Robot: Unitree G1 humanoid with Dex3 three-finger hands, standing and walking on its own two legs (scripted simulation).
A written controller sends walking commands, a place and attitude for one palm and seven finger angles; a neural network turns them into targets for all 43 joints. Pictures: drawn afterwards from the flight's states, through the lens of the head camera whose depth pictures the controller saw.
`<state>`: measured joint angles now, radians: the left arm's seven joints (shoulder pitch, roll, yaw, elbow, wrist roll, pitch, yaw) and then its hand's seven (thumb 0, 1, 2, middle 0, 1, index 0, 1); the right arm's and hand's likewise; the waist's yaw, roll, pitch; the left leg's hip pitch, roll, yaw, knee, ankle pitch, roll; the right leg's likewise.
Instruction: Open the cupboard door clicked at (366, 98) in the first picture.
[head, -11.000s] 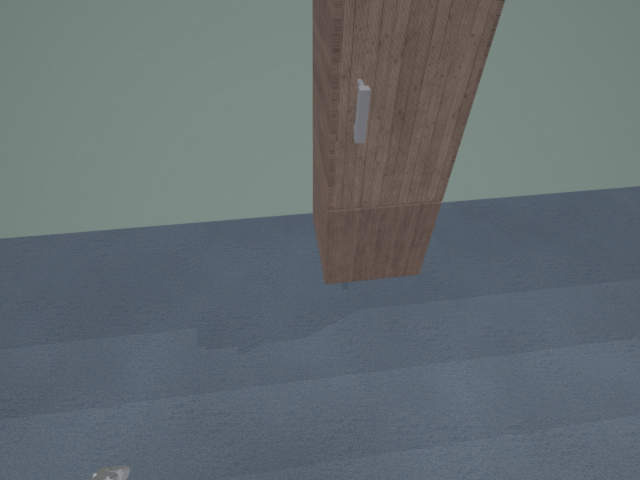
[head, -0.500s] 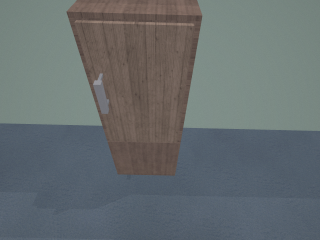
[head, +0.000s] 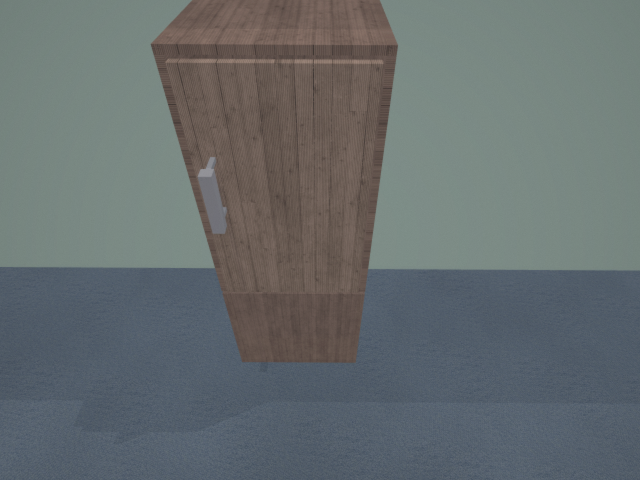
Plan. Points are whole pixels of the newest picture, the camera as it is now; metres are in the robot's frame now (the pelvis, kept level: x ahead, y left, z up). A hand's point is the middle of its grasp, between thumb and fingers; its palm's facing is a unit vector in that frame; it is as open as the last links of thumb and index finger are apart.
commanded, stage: look again from close up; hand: left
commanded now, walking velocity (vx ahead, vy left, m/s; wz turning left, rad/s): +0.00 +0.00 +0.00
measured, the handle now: (215, 195) +0.62 +0.25 +0.00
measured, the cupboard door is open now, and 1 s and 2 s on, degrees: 0 0 0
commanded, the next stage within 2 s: shuffle to correct the standing spot in 0.04 s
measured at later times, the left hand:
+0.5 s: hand out of the picture -0.04 +0.15 -0.19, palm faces +0.10 -0.99 -0.12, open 7.4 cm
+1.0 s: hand out of the picture +0.14 +0.18 -0.17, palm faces +0.10 -0.97 -0.22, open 7.2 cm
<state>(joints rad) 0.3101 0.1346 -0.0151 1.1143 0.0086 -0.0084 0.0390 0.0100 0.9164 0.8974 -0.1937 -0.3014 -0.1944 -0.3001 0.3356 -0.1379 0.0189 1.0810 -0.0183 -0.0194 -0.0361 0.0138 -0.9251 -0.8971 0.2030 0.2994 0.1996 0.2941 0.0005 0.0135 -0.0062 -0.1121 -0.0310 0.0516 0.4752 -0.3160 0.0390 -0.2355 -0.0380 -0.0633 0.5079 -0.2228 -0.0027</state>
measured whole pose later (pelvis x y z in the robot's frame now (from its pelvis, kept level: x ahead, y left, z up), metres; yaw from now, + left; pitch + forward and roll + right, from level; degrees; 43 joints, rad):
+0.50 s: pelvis +0.01 +0.01 -0.01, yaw +0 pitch -1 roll +0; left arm 0.42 0.11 0.03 1.10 0.02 0.01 0.02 0.01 0.91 0.90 -0.20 -0.30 -0.20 -0.30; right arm 0.45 -0.12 0.00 1.10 -0.04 -0.02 -0.03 0.01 -0.91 -0.90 0.20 0.30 0.20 0.29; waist 0.01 -0.04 -0.02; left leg -0.18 -0.02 0.06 0.58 -0.38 0.05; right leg -0.32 -0.03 -0.06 0.67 -0.38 -0.04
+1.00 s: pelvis +0.09 +0.00 +0.00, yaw +3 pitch -2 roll +0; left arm 0.25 0.16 0.05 1.00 0.02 -0.02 0.04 0.00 0.96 0.90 -0.20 -0.30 -0.20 -0.30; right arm 0.31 -0.14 -0.03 1.05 -0.02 0.00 -0.02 0.01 -0.91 -0.90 0.20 0.30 0.20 0.29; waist -0.02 0.00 0.04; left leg -0.42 0.05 0.06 0.82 -0.32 -0.01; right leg -0.24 -0.05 -0.13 0.54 -0.27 -0.03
